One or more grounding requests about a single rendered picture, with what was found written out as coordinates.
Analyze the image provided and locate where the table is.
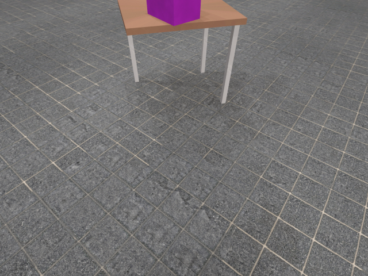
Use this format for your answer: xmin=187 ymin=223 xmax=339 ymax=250
xmin=117 ymin=0 xmax=247 ymax=104

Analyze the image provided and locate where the carton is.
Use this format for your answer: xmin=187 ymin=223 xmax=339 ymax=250
xmin=147 ymin=0 xmax=201 ymax=26

